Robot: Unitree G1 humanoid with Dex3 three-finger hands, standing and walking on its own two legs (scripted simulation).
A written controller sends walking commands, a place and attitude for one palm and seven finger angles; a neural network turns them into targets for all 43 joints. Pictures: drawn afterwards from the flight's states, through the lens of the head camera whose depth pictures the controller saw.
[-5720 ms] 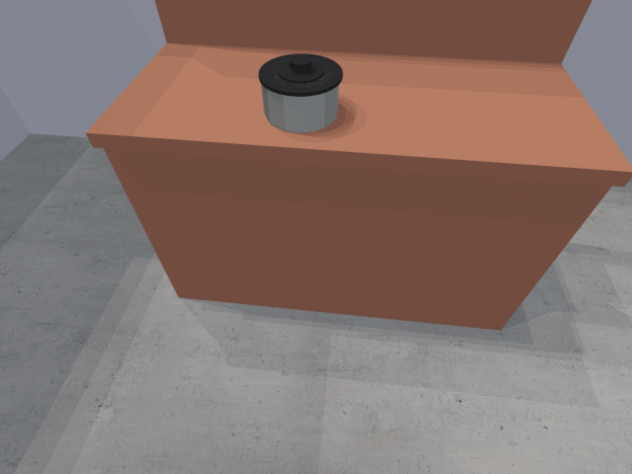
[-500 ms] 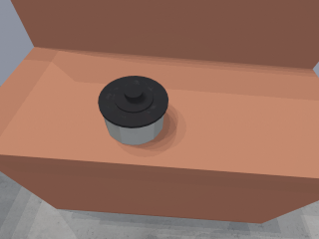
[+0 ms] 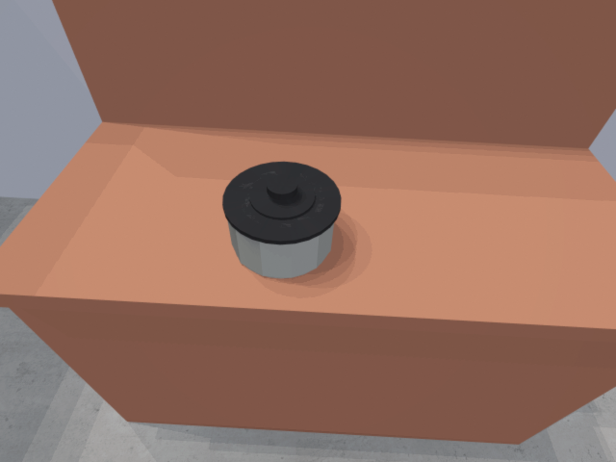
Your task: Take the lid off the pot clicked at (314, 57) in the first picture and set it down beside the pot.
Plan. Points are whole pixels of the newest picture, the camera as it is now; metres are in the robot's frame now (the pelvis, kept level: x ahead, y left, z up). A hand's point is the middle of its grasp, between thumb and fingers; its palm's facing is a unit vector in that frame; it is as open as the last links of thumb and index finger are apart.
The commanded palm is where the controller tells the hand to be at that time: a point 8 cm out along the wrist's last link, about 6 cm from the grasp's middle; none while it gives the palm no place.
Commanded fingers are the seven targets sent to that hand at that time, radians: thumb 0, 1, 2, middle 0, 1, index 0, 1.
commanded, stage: come to a stop and stand still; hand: left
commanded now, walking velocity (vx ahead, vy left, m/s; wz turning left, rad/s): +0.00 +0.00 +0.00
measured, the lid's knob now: (282, 187) +0.49 +0.08 +0.10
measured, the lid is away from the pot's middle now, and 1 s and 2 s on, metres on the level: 0.00 0.00 0.00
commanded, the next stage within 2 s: look again from close up in 0.24 s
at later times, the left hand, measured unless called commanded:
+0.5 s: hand out of the picture -0.05 +0.15 -0.18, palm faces +0.05 -0.98 -0.18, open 7.4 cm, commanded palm none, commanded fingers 0.00 0.90 0.90 -0.20 -0.30 -0.20 -0.30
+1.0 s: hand out of the picture +0.04 +0.14 -0.18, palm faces +0.04 -0.98 -0.20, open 7.4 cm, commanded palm none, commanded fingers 0.00 0.90 0.90 -0.20 -0.30 -0.20 -0.30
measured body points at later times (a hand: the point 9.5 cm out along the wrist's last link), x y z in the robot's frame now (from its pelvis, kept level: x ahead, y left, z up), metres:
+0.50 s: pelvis +0.00 +0.00 -0.01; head -0.01 -0.01 +0.44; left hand -0.05 +0.20 -0.17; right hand +0.00 -0.22 -0.17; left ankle +0.02 +0.06 -0.74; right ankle +0.03 -0.15 -0.74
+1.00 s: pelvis +0.03 -0.03 +0.00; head +0.04 -0.03 +0.45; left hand +0.04 +0.19 -0.16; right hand +0.06 -0.26 -0.16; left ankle +0.02 +0.06 -0.74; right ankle +0.03 -0.16 -0.74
